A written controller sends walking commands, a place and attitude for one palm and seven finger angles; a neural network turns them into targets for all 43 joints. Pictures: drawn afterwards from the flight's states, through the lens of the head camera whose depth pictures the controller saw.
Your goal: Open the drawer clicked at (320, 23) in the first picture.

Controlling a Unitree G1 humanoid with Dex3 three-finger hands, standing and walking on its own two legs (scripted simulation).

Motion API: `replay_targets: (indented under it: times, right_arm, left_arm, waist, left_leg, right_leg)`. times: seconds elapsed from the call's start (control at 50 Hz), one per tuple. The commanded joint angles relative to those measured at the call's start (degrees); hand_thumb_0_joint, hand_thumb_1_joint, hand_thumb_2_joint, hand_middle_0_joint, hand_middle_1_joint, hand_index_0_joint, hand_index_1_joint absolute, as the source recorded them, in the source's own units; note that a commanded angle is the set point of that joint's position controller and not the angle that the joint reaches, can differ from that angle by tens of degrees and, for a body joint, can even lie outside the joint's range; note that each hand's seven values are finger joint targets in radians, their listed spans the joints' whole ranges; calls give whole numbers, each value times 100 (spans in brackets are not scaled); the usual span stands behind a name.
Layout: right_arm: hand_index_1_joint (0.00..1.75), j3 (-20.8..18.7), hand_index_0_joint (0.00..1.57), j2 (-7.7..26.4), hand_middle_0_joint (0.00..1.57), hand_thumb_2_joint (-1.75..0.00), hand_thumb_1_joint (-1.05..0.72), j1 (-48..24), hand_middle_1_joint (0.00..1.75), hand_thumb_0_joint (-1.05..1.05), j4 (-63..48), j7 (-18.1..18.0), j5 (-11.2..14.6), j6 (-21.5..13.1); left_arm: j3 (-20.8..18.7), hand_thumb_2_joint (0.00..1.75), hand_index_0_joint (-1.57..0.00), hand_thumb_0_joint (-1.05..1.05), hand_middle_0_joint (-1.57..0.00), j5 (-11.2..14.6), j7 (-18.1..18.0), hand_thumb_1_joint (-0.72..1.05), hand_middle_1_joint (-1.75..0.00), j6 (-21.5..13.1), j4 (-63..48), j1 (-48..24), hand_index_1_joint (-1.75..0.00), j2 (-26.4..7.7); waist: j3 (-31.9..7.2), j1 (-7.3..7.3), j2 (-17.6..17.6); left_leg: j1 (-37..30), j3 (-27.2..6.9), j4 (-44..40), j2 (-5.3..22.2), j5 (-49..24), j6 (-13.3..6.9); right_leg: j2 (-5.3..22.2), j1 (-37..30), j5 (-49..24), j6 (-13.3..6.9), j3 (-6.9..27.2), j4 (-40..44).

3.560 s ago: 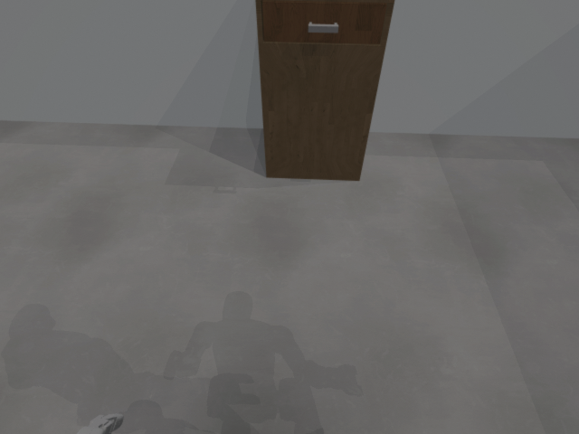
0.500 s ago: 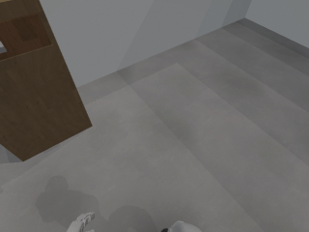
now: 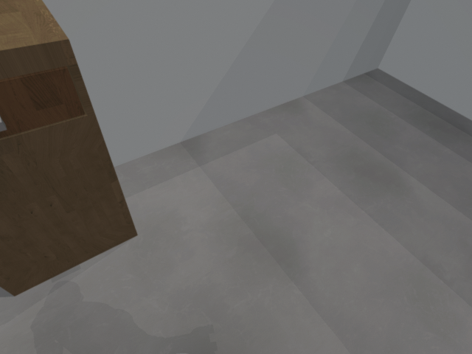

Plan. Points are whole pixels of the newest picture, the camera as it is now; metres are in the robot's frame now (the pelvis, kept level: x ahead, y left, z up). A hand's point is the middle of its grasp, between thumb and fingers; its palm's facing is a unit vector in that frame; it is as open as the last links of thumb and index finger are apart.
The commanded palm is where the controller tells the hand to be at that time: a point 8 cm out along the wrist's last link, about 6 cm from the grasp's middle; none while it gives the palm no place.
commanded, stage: turn to face it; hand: left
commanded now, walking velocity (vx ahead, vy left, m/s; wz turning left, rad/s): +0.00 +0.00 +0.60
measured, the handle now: out of the picture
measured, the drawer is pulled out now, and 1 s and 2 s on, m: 0.00 0.00 0.00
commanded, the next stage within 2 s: take the last steps up to it in 1.08 s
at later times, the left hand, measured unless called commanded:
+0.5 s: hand out of the picture +0.10 +0.18 -0.13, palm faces +0.29 -0.91 -0.28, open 7.4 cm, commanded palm none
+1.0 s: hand out of the picture -0.08 +0.20 -0.17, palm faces +0.58 -0.77 -0.26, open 7.4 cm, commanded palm none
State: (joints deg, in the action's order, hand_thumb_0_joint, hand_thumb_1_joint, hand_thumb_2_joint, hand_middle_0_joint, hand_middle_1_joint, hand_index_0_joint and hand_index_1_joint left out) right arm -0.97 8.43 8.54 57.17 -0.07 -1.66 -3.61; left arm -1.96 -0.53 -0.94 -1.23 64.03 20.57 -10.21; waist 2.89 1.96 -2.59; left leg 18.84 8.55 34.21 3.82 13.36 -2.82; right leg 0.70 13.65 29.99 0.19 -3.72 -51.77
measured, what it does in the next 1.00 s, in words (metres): steps on the spot, turning left: right foot, then left foot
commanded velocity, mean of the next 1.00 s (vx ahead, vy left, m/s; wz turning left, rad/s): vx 0.00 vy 0.00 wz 0.50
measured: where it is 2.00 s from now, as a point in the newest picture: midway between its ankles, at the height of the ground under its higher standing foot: outside the picture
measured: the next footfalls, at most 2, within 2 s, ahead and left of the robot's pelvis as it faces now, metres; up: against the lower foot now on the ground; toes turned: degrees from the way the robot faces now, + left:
right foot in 0.40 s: +0.11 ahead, -0.14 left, +0.00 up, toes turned +10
left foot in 0.84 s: +0.00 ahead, +0.10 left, +0.00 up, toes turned +37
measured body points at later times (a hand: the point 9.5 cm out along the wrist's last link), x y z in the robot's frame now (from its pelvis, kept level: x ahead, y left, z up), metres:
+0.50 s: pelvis +0.04 -0.04 +0.01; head +0.07 -0.07 +0.46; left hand +0.09 +0.22 -0.11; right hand +0.13 -0.28 -0.16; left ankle +0.02 +0.08 -0.67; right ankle +0.07 -0.15 -0.73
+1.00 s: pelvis +0.02 +0.00 +0.01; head +0.04 +0.04 +0.45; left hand -0.11 +0.24 -0.15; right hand +0.26 -0.15 -0.11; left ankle -0.04 +0.08 -0.73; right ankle +0.08 -0.15 -0.65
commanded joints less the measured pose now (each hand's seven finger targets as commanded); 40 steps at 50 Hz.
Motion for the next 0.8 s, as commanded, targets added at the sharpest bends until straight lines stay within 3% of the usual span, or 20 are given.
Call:
replay_targets:
  times: [0.0, 0.02, 0.06, 0.1, 0.18, 0.22, 0.28, 0.32, 0.34, 0.36, 0.38, 0.4, 0.42, 0.46, 0.5, 0.58, 0.7, 0.72, 0.76, 0.78]
  right_arm:
    - [30, -168, 20, 916, 20, -90, -90, 753, 30, 0, 43, -143, 66, 108]
    - [30, -178, 20, 935, 20, -90, -90, 614, 30, 0, 20, -140, 72, 115]
    - [30, -279, 20, 958, 20, -90, -90, 575, 30, 0, -68, -134, 67, 168]
    - [30, -328, 20, 1071, 20, -90, -90, 543, 30, 0, -156, -116, 66, 231]
    - [30, -426, 20, 1194, 20, -90, -90, 598, 30, 0, -237, -86, 35, 334]
    - [30, -465, 20, 1246, 20, -90, -90, 682, 30, 0, -256, -80, 21, 370]
    - [30, -541, 20, 1356, 20, -90, -90, 595, 30, 0, -366, -69, 4, 426]
    - [30, -577, 20, 1362, 20, -90, -90, 528, 30, 0, -441, -56, 42, 444]
    - [30, -583, 20, 1290, 20, -90, -90, 478, 30, 0, -500, -38, 80, 451]
    - [30, -546, 20, 1021, 20, -90, -90, 499, 30, 0, -570, 3, 132, 457]
    - [30, -494, 20, 673, 20, -90, -90, 446, 30, 0, -776, 9, 114, 463]
    - [30, -568, 20, 963, 20, -90, -90, 398, 30, 0, -789, 2, 46, 510]
    - [30, -594, 20, 988, 20, -90, -90, 420, 30, 0, -740, 31, 49, 594]
    - [30, -569, 20, 900, 20, -90, -90, 595, 30, 0, -538, 100, 23, 676]
    - [30, -544, 20, 850, 20, -90, -90, 587, 30, 0, -548, 136, 25, 695]
    - [30, -488, 20, 860, 20, -90, -90, 95, 30, 0, -738, 158, 40, 720]
    - [30, -371, 20, 829, 20, -90, -90, -328, 30, 0, -939, 176, 86, 638]
    - [30, -364, 20, 827, 20, -90, -90, -313, 30, 0, -949, 172, 99, 614]
    - [30, -364, 20, 940, 20, -90, -90, -55, 30, 0, -907, 153, 86, 568]
    - [30, -412, 20, 1123, 20, -90, -90, 284, 30, 0, -819, 147, 72, 516]
  left_arm:
    - [-91, 90, -20, 0, -20, -43, -14, 90, -30, -41, -521, -323, -30, -295]
    - [-103, 90, -20, 0, -20, -36, 6, 90, -30, 1, -510, -267, -30, -272]
    - [-158, 90, -20, 0, -20, -39, -10, 90, -30, 111, -556, -185, -30, -208]
    - [-204, 90, -20, 0, -20, -56, -19, 90, -30, 196, -669, -270, -30, -253]
    - [-277, 90, -20, 0, -20, -50, -28, 90, -30, 254, -1016, -792, -30, -329]
    - [-280, 90, -20, 0, -20, -44, -29, 90, -30, 248, -1167, -1045, -30, -371]
    - [-281, 90, -20, 0, -20, 1, -55, 90, -30, 215, -1294, -987, -30, -375]
    - [-298, 90, -20, 0, -20, 18, -72, 90, -30, 162, -1301, -798, -30, -463]
    - [-322, 90, -20, 0, -20, 24, -100, 90, -30, 124, -1289, -613, -30, -571]
    - [-389, 90, -20, 0, -20, -37, -138, 90, -30, 81, -1298, -441, -30, -974]
    - [-476, 90, -20, 0, -20, -110, -159, 90, -30, 78, -1362, -415, -30, -1489]
    - [-427, 90, -20, 0, -20, -68, -157, 90, -30, 110, -1464, -524, -30, -1483]
    - [-403, 90, -20, 0, -20, -69, -189, 90, -30, 97, -1550, -958, -30, -1170]
    - [-294, 90, -20, 0, -20, -58, -150, 90, -30, 98, -1681, -1435, -30, -949]
    - [-258, 90, -20, 0, -20, -59, -127, 90, -30, 72, -1673, -1258, -30, -878]
    - [-294, 90, -20, 0, -20, -92, -123, 90, -30, 94, -1576, -838, -30, -1068]
    - [-371, 90, -20, 0, -20, -138, -83, 90, -30, 144, -1456, -527, -30, -1407]
    - [-388, 90, -20, 0, -20, -147, -79, 90, -30, 152, -1414, -506, -30, -1417]
    - [-404, 90, -20, 0, -20, -114, -61, 90, -30, 168, -1392, -532, -30, -1464]
    - [-406, 90, -20, 0, -20, -64, -51, 90, -30, 180, -1396, -600, -30, -1419]
  waist:
    - [-6, -243, 1088]
    - [-61, -146, 977]
    - [-354, -120, 990]
    - [-474, -141, 1001]
    - [-439, -268, 1086]
    - [-458, -343, 1123]
    - [-602, -292, 1213]
    - [-714, -157, 1082]
    - [-813, -53, 909]
    - [-903, 25, -85]
    - [-697, 66, -1600]
    - [-626, 45, -1085]
    - [-387, -190, -799]
    - [-59, -425, -679]
    - [-59, -368, -685]
    - [-77, -128, -795]
    - [-352, 78, -1054]
    - [-419, 81, -1052]
    - [-620, -67, -948]
    - [-855, -292, -551]
  left_leg:
    - [-650, -1845, -1670, 1498, -3080, -760]
    - [-555, -1714, -1701, 1355, -2932, -703]
    - [-490, -1601, -1748, 1153, -2300, -658]
    - [-487, -1742, -1852, 1090, -1523, -669]
    - [-490, -2142, -1891, 1004, -781, -690]
    - [-568, -2361, -1786, 971, -939, -704]
    - [-535, -2584, -1468, 901, -1457, -684]
    - [-345, -2557, -1075, 711, -1891, -521]
    - [69, -2458, -793, 534, -1565, -304]
    - [950, -1920, -31, 46, -426, 88]
    - [1874, -834, 1314, -747, 1775, 538]
    - [1638, -1063, 2441, -460, 2025, 489]
    - [1592, -1203, 3011, -303, 1668, 492]
    - [1557, -955, 3589, -124, 1003, 610]
    - [1574, -798, 3614, -112, 753, 682]
    - [1462, -559, 2811, -24, 911, 776]
    - [669, -173, 1154, -124, 1126, 645]
    - [474, -130, 856, -152, 1121, 601]
    - [-140, -20, -44, -216, 526, 527]
    - [-901, -121, -878, -165, -252, 455]
  right_leg:
    - [460, 1202, -57, 185, 239, -946]
    - [445, 1106, -273, 238, 188, -817]
    - [361, 997, -556, 302, 129, -674]
    - [350, 1096, -730, 347, 137, -579]
    - [309, 1240, -743, 397, 189, -122]
    - [234, 1179, -655, 397, 185, 252]
    - [86, 677, -662, 362, 164, 1064]
    - [5, 34, -1269, 344, 122, 2048]
    - [159, -661, -1807, 316, 208, 2850]
    - [1090, -1514, -1795, 81, 1015, 3511]
    - [2579, -1580, -2528, -530, 2268, 3738]
    - [2855, -774, -2727, -872, 2100, 3686]
    - [2561, -377, -2595, -848, 1589, 3712]
    - [1917, -142, -2678, -612, 711, 3492]
    - [1759, -283, -2955, -538, 248, 3386]
    - [1913, -659, -3276, -632, -8, 3287]
    - [2075, -909, -4124, -659, -253, 2797]
    - [2109, -927, -4210, -620, -271, 2667]
    - [1999, -847, -4255, -384, -506, 2200]
    - [1869, -550, -4025, -153, -701, 1577]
